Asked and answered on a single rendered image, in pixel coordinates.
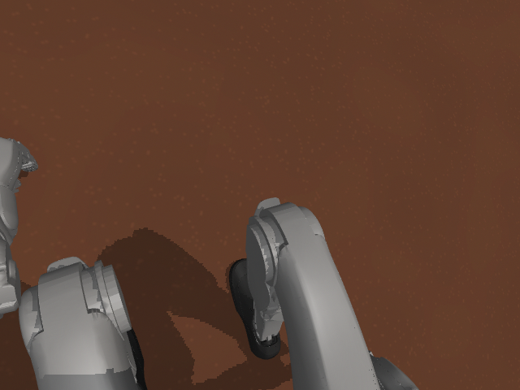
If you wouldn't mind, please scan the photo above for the right robot hand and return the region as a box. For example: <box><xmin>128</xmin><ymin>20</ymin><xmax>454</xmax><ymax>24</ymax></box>
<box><xmin>368</xmin><ymin>350</ymin><xmax>419</xmax><ymax>390</ymax></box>

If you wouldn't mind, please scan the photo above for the left robot foot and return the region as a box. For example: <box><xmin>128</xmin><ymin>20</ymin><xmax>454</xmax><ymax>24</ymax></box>
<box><xmin>127</xmin><ymin>329</ymin><xmax>148</xmax><ymax>390</ymax></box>

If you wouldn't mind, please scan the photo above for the left robot arm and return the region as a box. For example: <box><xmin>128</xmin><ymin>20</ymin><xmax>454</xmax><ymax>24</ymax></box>
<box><xmin>0</xmin><ymin>185</ymin><xmax>21</xmax><ymax>319</ymax></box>

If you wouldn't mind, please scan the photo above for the right robot foot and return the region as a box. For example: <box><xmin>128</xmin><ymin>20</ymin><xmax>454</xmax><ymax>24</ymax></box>
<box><xmin>229</xmin><ymin>258</ymin><xmax>281</xmax><ymax>360</ymax></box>

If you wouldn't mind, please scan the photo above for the left robot hand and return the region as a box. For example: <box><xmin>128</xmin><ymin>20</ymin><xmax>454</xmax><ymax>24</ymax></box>
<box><xmin>0</xmin><ymin>137</ymin><xmax>38</xmax><ymax>193</ymax></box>

